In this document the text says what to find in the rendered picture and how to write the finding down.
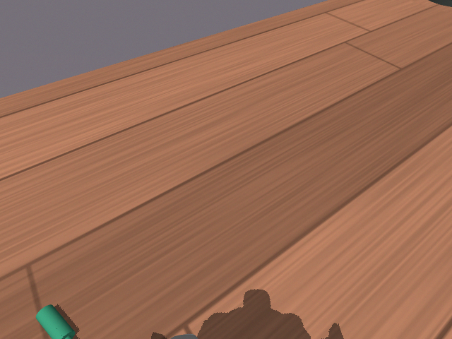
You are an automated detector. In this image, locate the bottle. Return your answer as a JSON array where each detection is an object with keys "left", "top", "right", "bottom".
[{"left": 36, "top": 304, "right": 75, "bottom": 339}]

